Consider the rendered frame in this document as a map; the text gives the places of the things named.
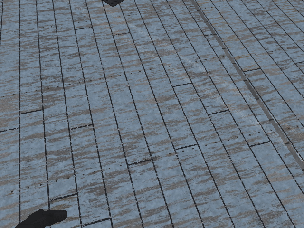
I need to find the robot left hand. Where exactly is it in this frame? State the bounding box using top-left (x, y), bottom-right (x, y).
top-left (14, 209), bottom-right (67, 228)

